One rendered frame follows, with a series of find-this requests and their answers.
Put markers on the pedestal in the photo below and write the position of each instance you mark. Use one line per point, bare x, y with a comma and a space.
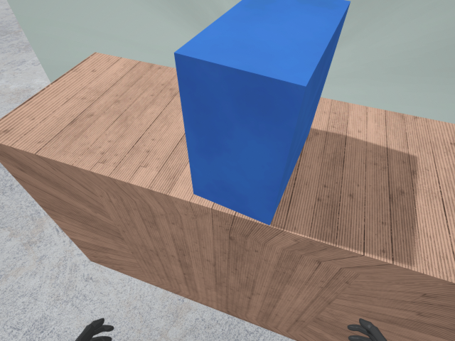
365, 227

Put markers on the robot left hand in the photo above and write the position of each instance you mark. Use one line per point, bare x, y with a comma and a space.
94, 328

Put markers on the robot right hand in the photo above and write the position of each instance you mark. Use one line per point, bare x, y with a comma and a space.
367, 328

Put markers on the carton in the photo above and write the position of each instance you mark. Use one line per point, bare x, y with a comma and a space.
250, 84

